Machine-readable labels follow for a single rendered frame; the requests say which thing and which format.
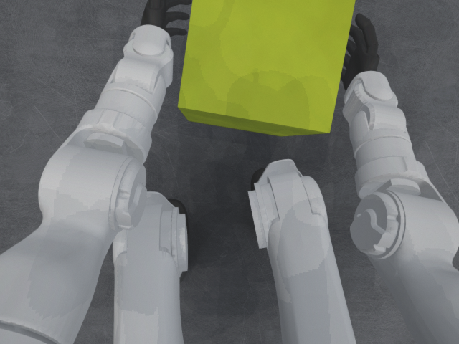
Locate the left robot forearm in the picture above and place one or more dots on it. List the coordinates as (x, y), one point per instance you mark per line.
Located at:
(130, 102)

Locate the carton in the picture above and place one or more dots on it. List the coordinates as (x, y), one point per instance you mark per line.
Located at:
(265, 66)

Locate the right robot thigh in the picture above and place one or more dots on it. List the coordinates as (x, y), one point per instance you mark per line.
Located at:
(310, 295)

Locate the robot left hand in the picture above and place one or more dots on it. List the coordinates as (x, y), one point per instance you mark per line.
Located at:
(155, 13)

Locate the right robot upper arm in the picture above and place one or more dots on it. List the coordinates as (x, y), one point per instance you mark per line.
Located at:
(411, 242)

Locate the robot right hand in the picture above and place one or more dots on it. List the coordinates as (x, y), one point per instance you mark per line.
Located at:
(363, 52)

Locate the right robot forearm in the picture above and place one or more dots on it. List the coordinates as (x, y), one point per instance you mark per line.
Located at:
(381, 144)

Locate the left robot upper arm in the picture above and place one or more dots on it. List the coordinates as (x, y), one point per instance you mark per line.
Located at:
(47, 280)

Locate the right robot foot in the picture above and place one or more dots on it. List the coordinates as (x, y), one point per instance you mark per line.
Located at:
(255, 177)

